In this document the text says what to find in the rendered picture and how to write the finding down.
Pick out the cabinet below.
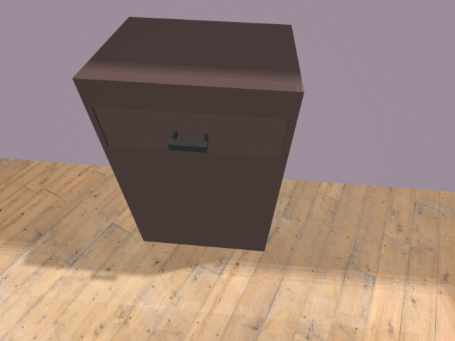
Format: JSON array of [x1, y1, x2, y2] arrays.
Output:
[[73, 17, 304, 251]]

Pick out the drawer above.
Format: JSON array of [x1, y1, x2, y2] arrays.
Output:
[[94, 107, 288, 157]]

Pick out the handle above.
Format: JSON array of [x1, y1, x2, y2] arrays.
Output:
[[168, 132, 208, 153]]

